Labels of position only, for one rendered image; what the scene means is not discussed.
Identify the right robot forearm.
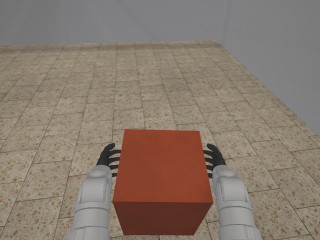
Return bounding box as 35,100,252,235
212,165,263,240

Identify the carton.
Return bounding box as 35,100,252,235
112,129,214,236

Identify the right robot hand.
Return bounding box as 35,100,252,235
203,143,226,178

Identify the left robot hand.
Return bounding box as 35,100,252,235
96,143,121,178

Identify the left robot forearm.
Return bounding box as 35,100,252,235
66,165,112,240

